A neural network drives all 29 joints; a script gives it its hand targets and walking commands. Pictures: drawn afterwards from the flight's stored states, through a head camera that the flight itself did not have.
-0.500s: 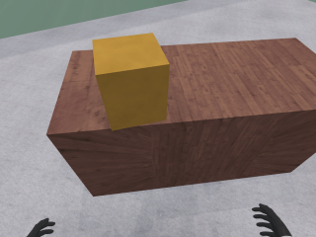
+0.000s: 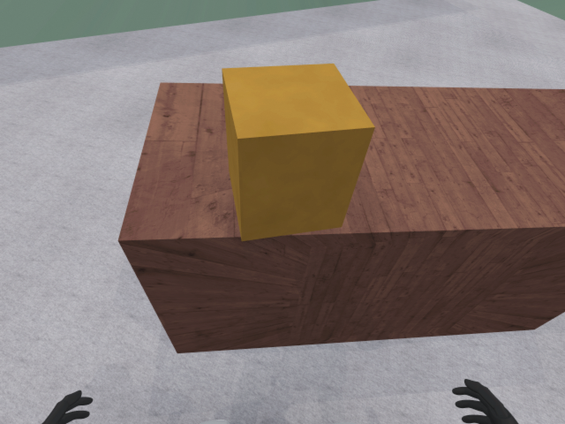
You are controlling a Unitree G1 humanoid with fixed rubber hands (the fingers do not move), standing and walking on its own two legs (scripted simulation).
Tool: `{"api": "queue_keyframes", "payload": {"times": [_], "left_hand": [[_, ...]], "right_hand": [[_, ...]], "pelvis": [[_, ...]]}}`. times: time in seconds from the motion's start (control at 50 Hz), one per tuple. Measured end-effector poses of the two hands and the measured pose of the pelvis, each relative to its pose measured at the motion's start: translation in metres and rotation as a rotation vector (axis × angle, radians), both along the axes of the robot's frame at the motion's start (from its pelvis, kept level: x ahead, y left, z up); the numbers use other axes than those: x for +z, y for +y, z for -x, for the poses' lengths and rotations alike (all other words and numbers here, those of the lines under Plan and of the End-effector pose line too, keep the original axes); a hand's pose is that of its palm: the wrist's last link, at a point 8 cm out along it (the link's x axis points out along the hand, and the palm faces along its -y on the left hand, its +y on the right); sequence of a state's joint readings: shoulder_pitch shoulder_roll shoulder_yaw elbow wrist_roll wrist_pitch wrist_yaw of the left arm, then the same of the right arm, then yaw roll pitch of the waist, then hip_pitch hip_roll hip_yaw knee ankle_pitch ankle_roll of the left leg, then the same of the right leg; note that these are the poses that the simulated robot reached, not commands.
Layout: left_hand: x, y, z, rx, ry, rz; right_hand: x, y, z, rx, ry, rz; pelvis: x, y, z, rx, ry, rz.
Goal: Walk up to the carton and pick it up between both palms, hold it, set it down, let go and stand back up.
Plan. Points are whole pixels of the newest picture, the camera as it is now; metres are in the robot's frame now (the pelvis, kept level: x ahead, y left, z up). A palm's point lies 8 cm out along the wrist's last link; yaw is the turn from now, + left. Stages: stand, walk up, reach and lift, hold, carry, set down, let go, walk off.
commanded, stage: walk up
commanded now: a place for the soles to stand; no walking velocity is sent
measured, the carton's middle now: (286, 154) +0.57 -0.02 +0.05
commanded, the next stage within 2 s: reach and lift in 1.74 s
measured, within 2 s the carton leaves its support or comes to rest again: neither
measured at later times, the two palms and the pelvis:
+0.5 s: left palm (61, 382) +0.19 +0.30 -0.06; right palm (496, 418) +0.14 -0.31 -0.06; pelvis +0.05 +0.00 +0.01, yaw -1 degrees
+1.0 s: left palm (61, 402) +0.17 +0.29 -0.05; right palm (498, 391) +0.17 -0.32 -0.06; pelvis +0.04 -0.02 +0.01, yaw +0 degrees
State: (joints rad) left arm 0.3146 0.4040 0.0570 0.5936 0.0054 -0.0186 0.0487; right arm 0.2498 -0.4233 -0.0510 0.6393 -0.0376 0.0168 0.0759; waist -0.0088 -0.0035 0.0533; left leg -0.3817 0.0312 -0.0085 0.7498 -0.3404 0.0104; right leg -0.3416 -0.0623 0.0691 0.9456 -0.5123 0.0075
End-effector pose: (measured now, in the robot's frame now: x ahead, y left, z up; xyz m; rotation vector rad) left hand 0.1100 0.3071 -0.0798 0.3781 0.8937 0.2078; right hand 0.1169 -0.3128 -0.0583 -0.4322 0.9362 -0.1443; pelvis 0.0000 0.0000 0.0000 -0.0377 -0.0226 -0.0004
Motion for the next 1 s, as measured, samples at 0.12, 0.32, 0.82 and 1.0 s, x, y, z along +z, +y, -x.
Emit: {"api": "queue_keyframes", "payload": {"times": [0.12, 0.32, 0.82, 1.0], "left_hand": [[0.009, 0.009, -0.033, -0.026, -0.008, 0.020], [0.010, 0.002, -0.068, -0.069, 0.001, -0.013], [0.029, -0.012, -0.062, -0.026, -0.044, -0.026], [0.032, -0.018, -0.057, -0.025, -0.047, -0.027]], "right_hand": [[0.011, 0.011, 0.024, -0.082, 0.066, 0.015], [-0.010, 0.006, 0.018, -0.159, 0.068, -0.028], [0.004, -0.005, -0.062, -0.043, -0.091, -0.053], [0.002, -0.011, -0.057, -0.043, -0.085, -0.060]], "pelvis": [[0.014, 0.014, -0.024, 0.007, -0.005, 0.018], [0.006, 0.009, -0.048, -0.020, 0.005, -0.019], [0.011, -0.012, -0.045, -0.005, 0.007, -0.041], [0.012, -0.018, -0.042, -0.001, 0.003, -0.048]]}}
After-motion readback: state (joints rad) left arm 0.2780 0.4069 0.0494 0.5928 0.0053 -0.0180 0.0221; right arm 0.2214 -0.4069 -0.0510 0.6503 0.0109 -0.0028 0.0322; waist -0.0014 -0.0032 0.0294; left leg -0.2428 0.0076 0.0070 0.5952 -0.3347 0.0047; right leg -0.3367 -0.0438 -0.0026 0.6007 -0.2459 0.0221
